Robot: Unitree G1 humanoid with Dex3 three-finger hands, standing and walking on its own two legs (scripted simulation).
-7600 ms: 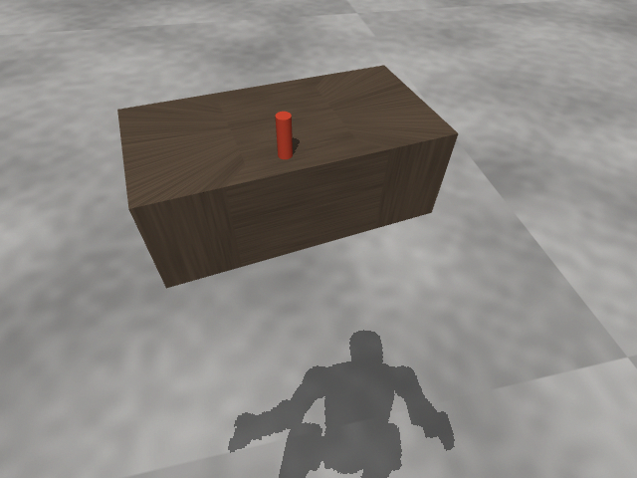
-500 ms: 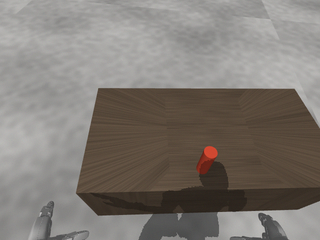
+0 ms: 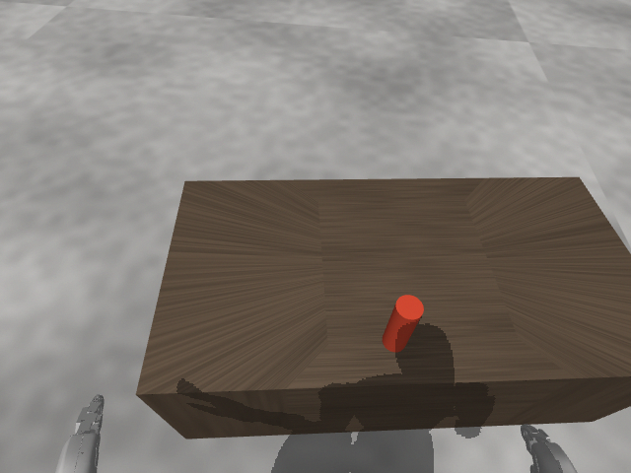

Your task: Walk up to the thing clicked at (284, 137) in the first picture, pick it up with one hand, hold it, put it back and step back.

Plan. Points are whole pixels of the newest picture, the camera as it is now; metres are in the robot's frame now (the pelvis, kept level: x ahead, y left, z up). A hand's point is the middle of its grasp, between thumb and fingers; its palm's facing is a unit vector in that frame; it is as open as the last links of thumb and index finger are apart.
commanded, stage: go down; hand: right
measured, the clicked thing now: (401, 325) +0.43 -0.18 -0.25
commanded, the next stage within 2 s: none
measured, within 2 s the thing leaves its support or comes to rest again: neither
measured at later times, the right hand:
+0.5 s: hand out of the picture +0.15 -0.25 -0.10, palm faces +0.06 +0.95 -0.32, open 17.7 cm
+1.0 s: hand (551, 372) +0.27 -0.31 -0.03, palm faces +0.16 +0.96 -0.21, open 17.6 cm
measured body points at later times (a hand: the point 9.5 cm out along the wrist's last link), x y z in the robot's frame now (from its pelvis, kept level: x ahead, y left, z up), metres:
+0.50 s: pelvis +0.00 +0.00 -0.02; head +0.04 +0.00 +0.43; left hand +0.15 +0.28 -0.07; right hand +0.14 -0.30 -0.08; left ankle +0.03 +0.13 -0.71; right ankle -0.05 -0.12 -0.71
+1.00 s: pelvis -0.02 +0.00 -0.01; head +0.02 -0.01 +0.44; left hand +0.12 +0.26 -0.06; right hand +0.25 -0.36 -0.01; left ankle +0.03 +0.13 -0.71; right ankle -0.05 -0.12 -0.71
